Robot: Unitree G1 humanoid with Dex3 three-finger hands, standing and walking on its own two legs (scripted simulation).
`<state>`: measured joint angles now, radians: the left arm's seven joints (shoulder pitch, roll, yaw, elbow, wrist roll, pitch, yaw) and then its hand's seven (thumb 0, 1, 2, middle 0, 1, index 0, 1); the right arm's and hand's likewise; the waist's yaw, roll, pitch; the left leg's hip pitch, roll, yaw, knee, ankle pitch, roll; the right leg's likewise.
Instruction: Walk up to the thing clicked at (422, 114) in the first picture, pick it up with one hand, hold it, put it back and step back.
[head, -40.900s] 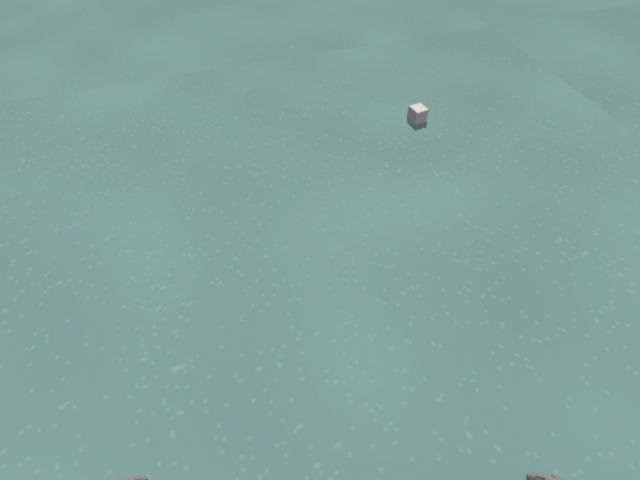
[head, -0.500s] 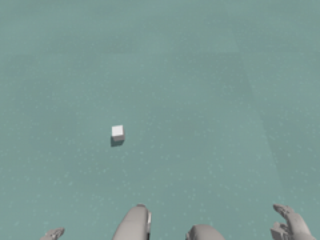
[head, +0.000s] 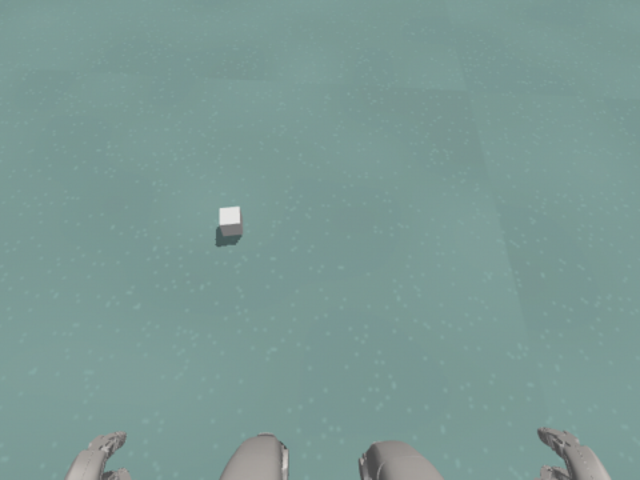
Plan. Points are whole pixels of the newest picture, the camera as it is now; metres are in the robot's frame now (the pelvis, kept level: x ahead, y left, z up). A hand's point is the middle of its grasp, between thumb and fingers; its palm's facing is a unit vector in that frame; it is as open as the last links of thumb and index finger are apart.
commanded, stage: step back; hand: left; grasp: from above
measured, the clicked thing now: (231, 221) +0.95 +0.34 -0.72
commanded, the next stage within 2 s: stand in 1.20 s
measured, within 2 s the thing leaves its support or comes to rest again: neither
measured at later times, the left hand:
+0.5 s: hand out of the picture -0.03 +0.28 -0.14, palm faces +0.03 -0.91 -0.40, open 7.4 cm
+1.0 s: hand out of the picture +0.04 +0.27 -0.15, palm faces +0.07 -0.94 -0.34, open 7.4 cm
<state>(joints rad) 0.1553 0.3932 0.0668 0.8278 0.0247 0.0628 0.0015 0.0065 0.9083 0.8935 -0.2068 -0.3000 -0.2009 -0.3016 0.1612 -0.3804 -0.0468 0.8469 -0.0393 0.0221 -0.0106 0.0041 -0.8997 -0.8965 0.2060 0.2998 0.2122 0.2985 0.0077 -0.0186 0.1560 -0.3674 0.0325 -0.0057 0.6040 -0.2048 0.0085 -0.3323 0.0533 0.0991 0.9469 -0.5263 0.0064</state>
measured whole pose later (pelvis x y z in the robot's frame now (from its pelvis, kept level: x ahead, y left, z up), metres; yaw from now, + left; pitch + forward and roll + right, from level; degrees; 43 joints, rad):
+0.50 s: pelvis -0.07 -0.01 +0.01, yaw +3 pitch -3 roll +1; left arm 0.23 0.42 0.06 0.98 0.03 0.01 -0.02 0.01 0.91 0.89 -0.21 -0.30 -0.20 -0.30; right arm 0.28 -0.35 -0.06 0.99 -0.04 -0.02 0.02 0.00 -0.90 -0.90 0.20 0.30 0.21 0.30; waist 0.00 -0.04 0.07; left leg -0.20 -0.03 -0.03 0.53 -0.29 0.02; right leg -0.36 -0.02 0.03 0.84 -0.47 -0.02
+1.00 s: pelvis -0.02 +0.00 +0.00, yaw +4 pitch -2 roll -1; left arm 0.14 0.37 0.02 1.02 0.01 -0.01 0.00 0.01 0.91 0.89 -0.21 -0.30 -0.20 -0.30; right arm 0.14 -0.35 -0.03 1.04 -0.02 -0.01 0.00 0.00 -0.90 -0.90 0.20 0.30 0.21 0.30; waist 0.02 -0.02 0.08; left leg -0.28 0.01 0.00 0.60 -0.28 0.00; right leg -0.21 -0.02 -0.02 0.58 -0.32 0.02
